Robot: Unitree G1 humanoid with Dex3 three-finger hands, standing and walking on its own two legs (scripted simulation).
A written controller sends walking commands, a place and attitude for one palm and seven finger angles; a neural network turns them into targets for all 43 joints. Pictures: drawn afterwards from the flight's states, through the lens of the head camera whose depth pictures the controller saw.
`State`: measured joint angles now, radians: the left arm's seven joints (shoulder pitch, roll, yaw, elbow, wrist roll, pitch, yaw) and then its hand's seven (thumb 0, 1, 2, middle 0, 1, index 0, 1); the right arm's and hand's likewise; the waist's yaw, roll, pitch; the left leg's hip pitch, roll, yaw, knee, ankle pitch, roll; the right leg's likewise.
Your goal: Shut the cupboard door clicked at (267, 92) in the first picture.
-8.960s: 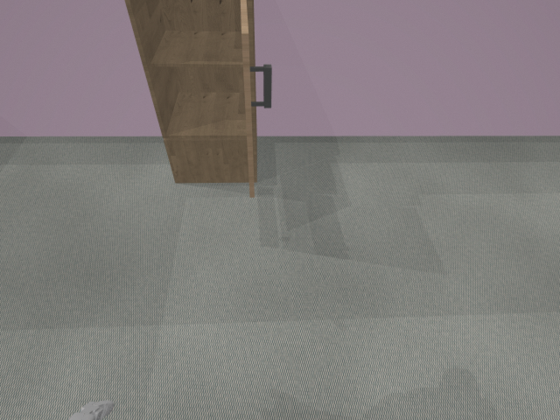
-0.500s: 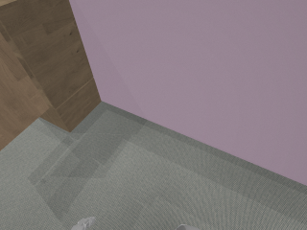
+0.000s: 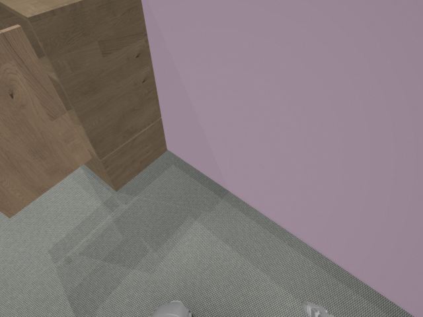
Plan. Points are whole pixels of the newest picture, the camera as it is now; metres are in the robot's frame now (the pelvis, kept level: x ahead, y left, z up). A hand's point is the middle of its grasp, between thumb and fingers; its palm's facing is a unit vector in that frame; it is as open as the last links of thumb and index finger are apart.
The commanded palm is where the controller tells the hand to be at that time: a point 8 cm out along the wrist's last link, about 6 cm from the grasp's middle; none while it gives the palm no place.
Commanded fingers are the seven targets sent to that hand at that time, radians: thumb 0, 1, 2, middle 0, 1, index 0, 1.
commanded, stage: walk to a spot facing it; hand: left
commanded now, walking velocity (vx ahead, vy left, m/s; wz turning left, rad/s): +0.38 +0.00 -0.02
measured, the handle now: out of the picture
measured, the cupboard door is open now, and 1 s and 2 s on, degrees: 92 92 92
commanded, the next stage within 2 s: turn to face it in 0.34 s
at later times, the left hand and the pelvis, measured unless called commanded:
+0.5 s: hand (168, 228) +0.33 +0.16 -0.16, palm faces -0.14 -0.96 -0.23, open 7.4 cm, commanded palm none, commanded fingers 0.00 0.90 0.90 -0.20 -0.30 -0.20 -0.30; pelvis +0.19 -0.01 +0.00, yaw -7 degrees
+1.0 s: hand (157, 236) +0.32 +0.19 -0.19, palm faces +0.20 -0.96 -0.18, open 7.3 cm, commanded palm none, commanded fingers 0.00 0.90 0.90 -0.20 -0.30 -0.20 -0.30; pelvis +0.26 -0.01 -0.02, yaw +9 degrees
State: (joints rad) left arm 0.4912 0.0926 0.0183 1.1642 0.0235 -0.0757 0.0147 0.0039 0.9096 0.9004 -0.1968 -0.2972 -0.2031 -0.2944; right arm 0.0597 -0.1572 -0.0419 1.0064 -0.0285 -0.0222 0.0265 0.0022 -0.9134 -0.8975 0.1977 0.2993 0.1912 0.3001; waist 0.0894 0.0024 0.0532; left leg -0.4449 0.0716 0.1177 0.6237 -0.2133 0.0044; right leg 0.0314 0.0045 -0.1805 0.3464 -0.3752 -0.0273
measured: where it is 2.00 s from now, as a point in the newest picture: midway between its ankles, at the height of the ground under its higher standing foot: outside the picture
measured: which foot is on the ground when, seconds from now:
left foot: up 0.00-0.02, down 0.04-0.54, up 0.56-0.94, down 0.96-1.00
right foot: down 0.00-0.04, up 0.06-0.52, down 0.54-0.96, up 0.98-1.00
